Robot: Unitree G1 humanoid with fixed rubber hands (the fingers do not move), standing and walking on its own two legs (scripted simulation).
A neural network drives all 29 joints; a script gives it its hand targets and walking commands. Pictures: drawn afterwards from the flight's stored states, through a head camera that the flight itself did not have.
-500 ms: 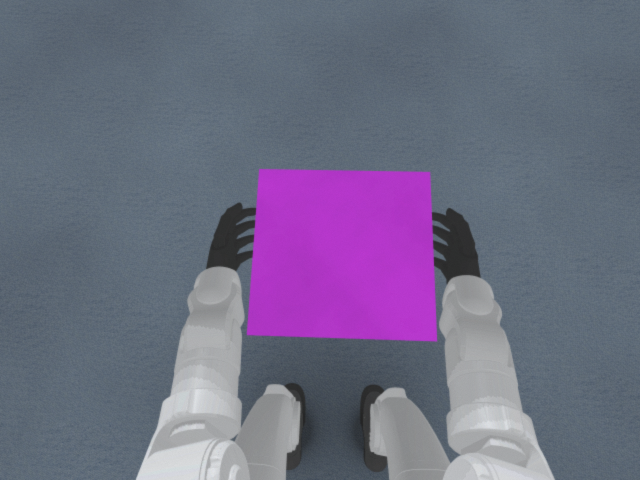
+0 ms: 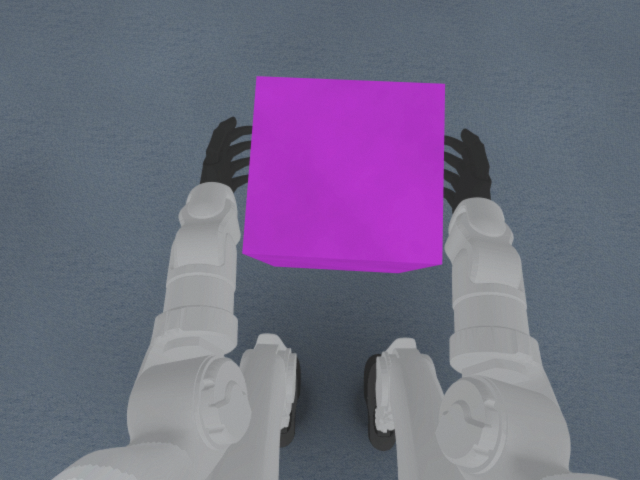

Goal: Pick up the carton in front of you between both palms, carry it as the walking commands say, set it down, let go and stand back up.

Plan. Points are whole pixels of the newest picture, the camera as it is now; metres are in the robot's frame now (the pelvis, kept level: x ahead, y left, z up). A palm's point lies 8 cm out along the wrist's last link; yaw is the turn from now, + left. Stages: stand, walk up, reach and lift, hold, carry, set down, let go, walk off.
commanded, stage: set down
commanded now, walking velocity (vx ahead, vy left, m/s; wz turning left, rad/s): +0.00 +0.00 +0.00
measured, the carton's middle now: (341, 194) +0.47 +0.00 -0.15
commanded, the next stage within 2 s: none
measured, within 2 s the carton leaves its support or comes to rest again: rests again in 1.30 s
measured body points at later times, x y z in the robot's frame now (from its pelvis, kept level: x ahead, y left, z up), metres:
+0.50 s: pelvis -0.02 +0.00 -0.12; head +0.31 +0.02 +0.19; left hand +0.52 +0.16 -0.24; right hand +0.50 -0.14 -0.24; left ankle +0.08 +0.11 -0.55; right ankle +0.08 -0.12 -0.55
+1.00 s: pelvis -0.02 +0.00 -0.20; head +0.36 +0.03 +0.04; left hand +0.56 +0.16 -0.37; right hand +0.54 -0.14 -0.36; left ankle +0.08 +0.11 -0.55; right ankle +0.08 -0.12 -0.55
